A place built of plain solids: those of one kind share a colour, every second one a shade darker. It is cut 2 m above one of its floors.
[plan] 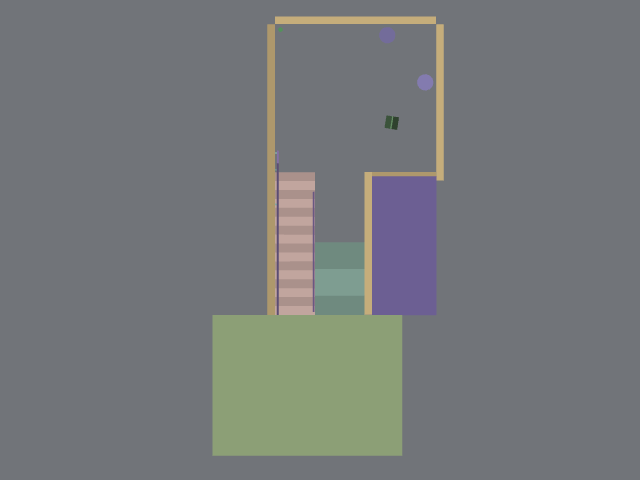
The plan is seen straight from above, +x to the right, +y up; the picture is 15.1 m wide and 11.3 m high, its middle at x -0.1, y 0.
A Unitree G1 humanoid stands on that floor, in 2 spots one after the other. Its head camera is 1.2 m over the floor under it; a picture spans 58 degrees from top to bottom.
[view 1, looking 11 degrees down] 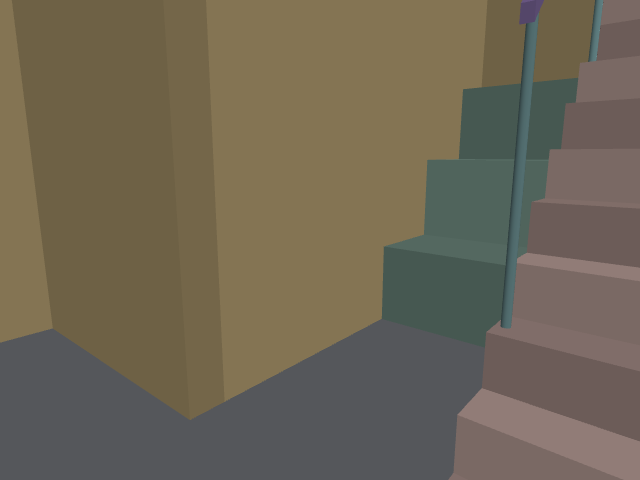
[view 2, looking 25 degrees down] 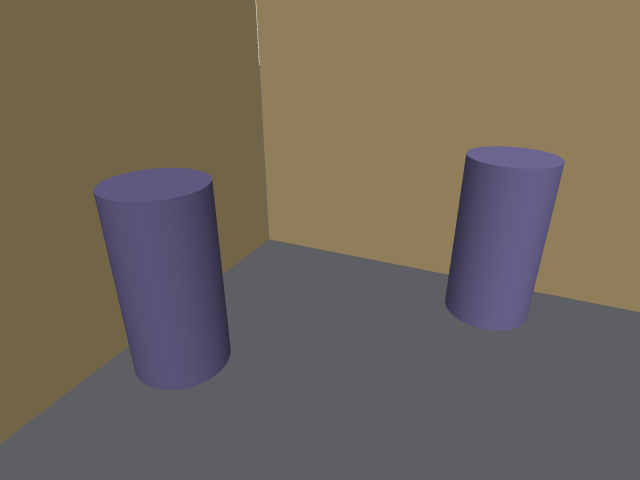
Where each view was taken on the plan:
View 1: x -0.67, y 2.60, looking -50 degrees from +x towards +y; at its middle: wall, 2.57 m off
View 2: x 0.41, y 3.72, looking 24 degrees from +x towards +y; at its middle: wall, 2.69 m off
